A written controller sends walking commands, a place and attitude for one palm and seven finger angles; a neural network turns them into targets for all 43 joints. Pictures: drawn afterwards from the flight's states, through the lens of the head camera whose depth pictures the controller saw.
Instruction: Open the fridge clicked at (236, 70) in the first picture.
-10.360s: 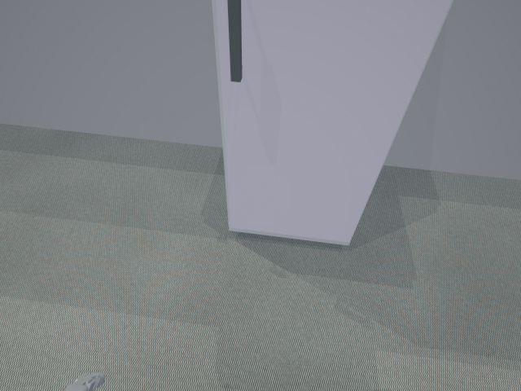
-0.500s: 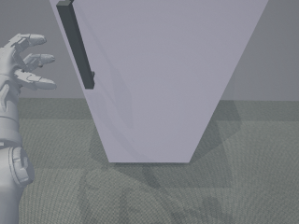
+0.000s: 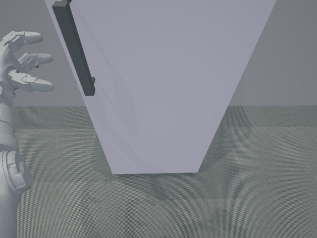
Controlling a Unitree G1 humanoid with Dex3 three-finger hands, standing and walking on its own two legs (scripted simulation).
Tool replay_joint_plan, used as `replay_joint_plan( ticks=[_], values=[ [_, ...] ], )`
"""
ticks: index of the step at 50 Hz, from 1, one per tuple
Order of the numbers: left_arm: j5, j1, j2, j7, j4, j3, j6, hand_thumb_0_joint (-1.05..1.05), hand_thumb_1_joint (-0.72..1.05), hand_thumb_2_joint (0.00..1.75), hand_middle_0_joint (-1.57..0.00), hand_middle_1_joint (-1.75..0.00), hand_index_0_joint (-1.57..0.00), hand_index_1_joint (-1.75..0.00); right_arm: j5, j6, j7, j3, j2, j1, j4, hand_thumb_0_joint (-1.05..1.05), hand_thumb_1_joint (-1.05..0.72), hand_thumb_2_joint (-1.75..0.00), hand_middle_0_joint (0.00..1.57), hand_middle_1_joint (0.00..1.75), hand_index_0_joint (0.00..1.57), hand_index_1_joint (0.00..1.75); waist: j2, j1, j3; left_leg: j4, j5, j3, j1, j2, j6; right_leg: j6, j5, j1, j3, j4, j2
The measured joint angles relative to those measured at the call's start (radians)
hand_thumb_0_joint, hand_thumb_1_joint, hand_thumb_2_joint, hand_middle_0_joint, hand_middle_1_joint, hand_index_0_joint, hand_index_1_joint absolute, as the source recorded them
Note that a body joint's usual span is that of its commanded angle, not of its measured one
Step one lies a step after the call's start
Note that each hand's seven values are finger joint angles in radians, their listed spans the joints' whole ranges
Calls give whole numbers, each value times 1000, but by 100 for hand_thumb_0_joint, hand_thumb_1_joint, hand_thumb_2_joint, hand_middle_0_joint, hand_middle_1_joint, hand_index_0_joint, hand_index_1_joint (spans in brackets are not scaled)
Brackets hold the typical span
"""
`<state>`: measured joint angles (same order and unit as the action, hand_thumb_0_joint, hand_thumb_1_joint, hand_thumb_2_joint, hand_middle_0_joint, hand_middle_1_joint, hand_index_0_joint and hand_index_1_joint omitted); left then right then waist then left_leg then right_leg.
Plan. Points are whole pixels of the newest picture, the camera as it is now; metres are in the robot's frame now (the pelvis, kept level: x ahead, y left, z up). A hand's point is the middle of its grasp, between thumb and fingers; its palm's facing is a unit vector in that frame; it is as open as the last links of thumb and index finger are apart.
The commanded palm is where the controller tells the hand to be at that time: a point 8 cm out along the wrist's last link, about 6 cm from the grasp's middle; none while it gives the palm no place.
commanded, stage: move the hooked fingers beside the handle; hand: left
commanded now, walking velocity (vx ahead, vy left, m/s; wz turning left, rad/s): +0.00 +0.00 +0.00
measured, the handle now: (80, 51) +0.53 +0.19 +0.19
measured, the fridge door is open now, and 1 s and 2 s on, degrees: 0 0 0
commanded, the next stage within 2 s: feel for the door with the fingertips in 0.30 s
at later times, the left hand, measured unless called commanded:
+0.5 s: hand (44, 65) +0.46 +0.25 +0.20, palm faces +0.01 -1.00 +0.01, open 14.0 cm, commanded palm +0.43 +0.30 +0.20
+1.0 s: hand (66, 63) +0.47 +0.21 +0.20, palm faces +0.04 -1.00 +0.00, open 14.0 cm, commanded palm +0.45 +0.26 +0.20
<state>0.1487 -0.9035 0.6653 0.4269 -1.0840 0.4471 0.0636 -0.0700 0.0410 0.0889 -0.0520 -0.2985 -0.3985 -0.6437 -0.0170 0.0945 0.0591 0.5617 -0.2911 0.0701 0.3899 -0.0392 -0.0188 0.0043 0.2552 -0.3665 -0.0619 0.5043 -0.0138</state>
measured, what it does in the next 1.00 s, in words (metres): stands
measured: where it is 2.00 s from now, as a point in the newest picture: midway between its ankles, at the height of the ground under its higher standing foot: outside the picture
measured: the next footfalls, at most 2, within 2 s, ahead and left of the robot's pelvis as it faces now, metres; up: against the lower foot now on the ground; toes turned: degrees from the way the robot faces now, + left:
none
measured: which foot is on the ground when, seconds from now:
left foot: down 0.00-1.00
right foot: down 0.00-1.00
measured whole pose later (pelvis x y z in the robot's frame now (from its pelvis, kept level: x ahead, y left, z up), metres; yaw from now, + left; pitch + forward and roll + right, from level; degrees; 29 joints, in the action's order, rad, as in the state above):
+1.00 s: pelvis +0.00 +0.00 +0.00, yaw +1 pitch +6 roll -1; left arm 0.13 -0.94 0.51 0.27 -1.02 0.35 0.01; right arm -0.06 0.06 0.08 -0.05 -0.28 -0.36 -0.65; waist -0.03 0.09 0.05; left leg 0.55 -0.28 0.06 0.37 -0.03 -0.02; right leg 0.00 0.26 -0.35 -0.07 0.51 -0.02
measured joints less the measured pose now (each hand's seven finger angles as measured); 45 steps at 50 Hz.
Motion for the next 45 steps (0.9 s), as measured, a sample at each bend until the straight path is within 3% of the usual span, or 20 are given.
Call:
replay_joint_plan(
  ticks=[3,10,17,27,41,45],
  values=[
    [8,5,13,14,0,-29,-24,-1,-50,30,-30,-120,-30,-120,-3,-5,3,5,-5,-10,-3,1,-90,-90,20,30,20,30,-8,-9,-1,0,0,-3,0,2,-2,2,-1,3,-3,-3,-2],
    [44,8,-27,29,31,-46,-17,-1,-50,30,-30,-120,-30,-120,0,0,7,6,-7,4,-18,1,-90,-90,20,30,20,30,-1,-24,-5,4,3,-11,4,9,-5,5,-1,4,-10,-1,-8],
    [7,-28,-44,-14,10,-59,-8,-1,-50,30,-30,-120,-30,-120,8,19,4,5,-4,33,-6,1,-90,-90,20,30,20,30,4,-10,-8,15,4,-15,24,11,-7,6,-3,-14,-14,8,-11],
    [15,-33,-60,-28,17,-72,-10,-1,-50,30,-30,-120,-30,-120,7,19,-2,1,4,19,-3,1,-90,-90,20,30,20,30,-2,-10,-1,12,-1,-7,17,11,-8,8,0,-10,-6,7,-11],
    [18,20,-169,-112,140,-101,-42,-1,-50,30,-30,-120,-30,-120,12,19,-14,10,13,19,-14,1,-90,-90,20,30,20,30,-11,-18,-3,0,-2,-6,-10,10,-4,5,5,12,-4,2,-9],
    [3,10,-176,-138,127,-96,-55,-1,-50,30,-30,-120,-30,-120,11,17,-13,8,16,30,-11,1,-90,-90,20,30,20,30,-12,-13,-2,-6,0,-6,-21,8,-1,2,6,20,-4,1,-7]
  ],
)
